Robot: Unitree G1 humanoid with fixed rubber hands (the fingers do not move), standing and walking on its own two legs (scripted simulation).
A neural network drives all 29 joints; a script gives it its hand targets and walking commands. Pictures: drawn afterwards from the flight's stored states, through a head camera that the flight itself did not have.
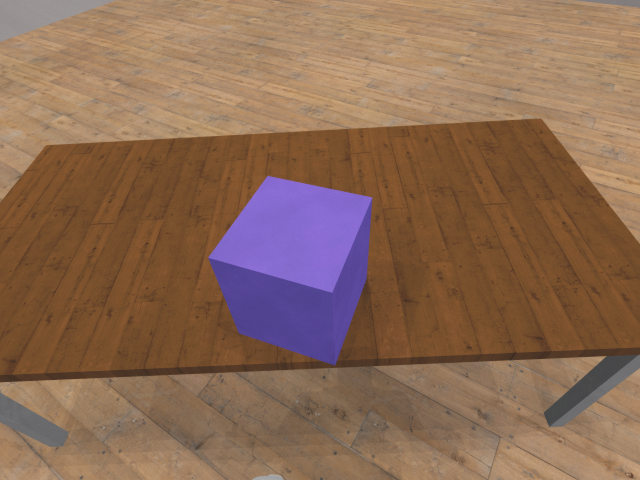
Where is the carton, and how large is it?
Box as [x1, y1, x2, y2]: [208, 176, 371, 364]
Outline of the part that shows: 267,176 208,258 239,333 335,364 366,278 371,197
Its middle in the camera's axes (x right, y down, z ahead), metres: -0.03 +0.05 +0.71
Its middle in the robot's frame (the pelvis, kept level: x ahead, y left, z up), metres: +0.50 +0.05 -0.08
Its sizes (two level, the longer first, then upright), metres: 0.208 0.200 0.232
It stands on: a table, 0.57 m high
